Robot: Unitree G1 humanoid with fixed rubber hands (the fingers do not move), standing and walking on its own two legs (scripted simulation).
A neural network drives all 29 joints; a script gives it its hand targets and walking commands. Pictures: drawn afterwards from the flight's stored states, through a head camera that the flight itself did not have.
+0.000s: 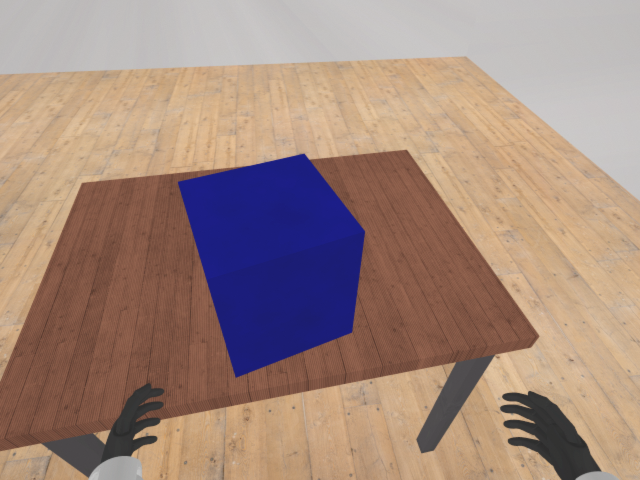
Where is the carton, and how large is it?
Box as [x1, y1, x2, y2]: [178, 154, 364, 377]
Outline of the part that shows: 304,154 178,182 236,377 351,332 364,231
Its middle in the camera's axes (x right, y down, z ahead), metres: -0.08 +0.04 +0.63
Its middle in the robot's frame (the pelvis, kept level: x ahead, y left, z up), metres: +0.46 +0.08 +0.01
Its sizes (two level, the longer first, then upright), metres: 0.211 0.209 0.242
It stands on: a table, 0.66 m high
